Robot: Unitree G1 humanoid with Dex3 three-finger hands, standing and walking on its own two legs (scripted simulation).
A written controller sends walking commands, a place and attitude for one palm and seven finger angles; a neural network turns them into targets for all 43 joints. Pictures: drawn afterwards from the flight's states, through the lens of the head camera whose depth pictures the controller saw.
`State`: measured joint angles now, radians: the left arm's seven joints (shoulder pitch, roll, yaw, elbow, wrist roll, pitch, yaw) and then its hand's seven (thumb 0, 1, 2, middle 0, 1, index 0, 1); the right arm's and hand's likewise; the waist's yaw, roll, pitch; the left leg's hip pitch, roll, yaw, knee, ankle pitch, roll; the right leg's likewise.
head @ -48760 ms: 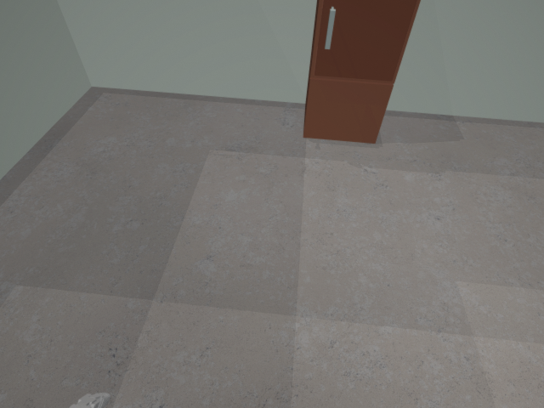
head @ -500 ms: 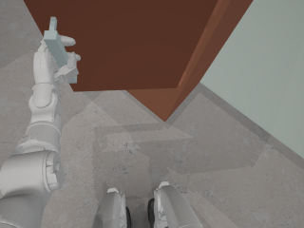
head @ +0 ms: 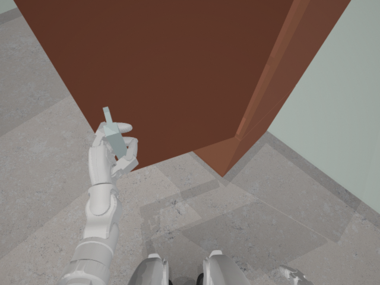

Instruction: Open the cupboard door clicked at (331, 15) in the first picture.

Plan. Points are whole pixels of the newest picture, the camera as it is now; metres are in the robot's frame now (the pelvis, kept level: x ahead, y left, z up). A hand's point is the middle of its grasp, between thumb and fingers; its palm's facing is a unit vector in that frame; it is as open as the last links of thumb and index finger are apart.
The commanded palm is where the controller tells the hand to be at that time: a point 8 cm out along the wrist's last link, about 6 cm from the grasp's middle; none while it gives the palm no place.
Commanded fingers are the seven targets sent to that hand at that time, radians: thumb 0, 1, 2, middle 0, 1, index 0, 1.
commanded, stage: pull the door open along its arc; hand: left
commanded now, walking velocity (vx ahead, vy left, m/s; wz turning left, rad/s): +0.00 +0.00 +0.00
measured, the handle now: (118, 141) +0.42 +0.16 +0.00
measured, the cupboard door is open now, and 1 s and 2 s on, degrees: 66 88 92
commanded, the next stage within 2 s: open thumb and fingers to let go in 0.54 s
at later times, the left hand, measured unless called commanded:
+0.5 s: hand (170, 198) +0.29 +0.04 +0.01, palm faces +0.42 -0.91 -0.02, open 5.9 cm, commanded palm +0.22 +0.09 +0.01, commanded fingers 0.00 0.90 0.90 -0.40 -1.35 -0.40 -1.35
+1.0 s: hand (177, 202) +0.28 +0.03 +0.01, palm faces +0.43 -0.90 -0.03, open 8.9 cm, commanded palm +0.23 +0.07 +0.01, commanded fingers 0.00 -0.43 0.33 -0.31 -1.21 -0.31 -1.21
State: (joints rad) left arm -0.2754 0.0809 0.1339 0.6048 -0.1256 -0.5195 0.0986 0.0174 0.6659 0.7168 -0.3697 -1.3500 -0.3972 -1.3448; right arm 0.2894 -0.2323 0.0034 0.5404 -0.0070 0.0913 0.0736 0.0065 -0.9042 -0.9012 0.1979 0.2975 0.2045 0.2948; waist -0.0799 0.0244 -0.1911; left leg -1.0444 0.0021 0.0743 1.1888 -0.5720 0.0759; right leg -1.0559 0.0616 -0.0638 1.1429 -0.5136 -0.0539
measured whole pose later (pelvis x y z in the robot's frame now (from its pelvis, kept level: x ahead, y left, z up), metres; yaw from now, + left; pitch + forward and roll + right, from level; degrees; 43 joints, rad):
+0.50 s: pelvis -0.01 -0.06 +0.00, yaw +5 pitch +20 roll +2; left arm 0.05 -0.11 -0.15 0.39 0.10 -0.48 0.54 0.03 0.68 0.73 -0.37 -1.35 -0.39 -1.34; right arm 0.18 -0.17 0.01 0.59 -0.08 -0.02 0.05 0.01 -0.90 -0.90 0.20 0.30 0.21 0.30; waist -0.02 0.00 -0.21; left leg -0.98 -0.02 0.01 1.17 -0.54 0.00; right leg -1.00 0.03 -0.13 1.18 -0.55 -0.13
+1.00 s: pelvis -0.02 -0.08 -0.01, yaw +7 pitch +21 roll +3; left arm 0.03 -0.10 -0.17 0.33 0.07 -0.45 0.54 0.01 0.20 0.59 -0.35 -1.28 -0.42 -1.27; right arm 0.16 -0.19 0.00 0.61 -0.07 -0.09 0.02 0.01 -0.90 -0.90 0.20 0.30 0.20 0.29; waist -0.02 0.02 -0.19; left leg -1.05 -0.04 -0.02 1.22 -0.53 -0.03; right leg -1.06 0.02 -0.16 1.24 -0.56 -0.14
